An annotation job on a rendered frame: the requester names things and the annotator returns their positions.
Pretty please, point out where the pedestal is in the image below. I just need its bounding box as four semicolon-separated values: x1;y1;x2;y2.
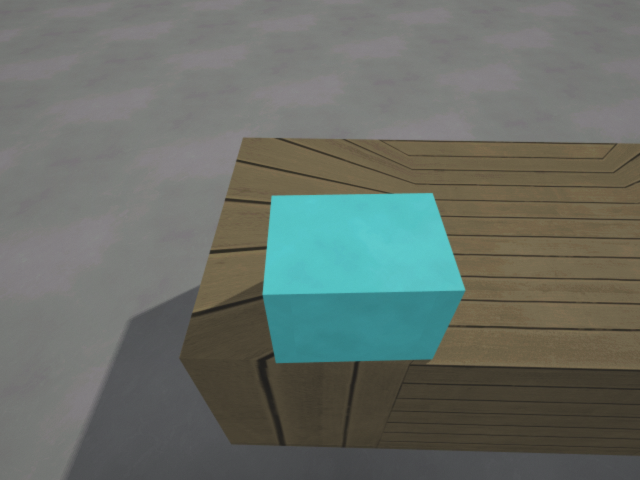
179;138;640;456

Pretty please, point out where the carton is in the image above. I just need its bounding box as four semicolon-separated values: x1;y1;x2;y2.
263;193;466;363

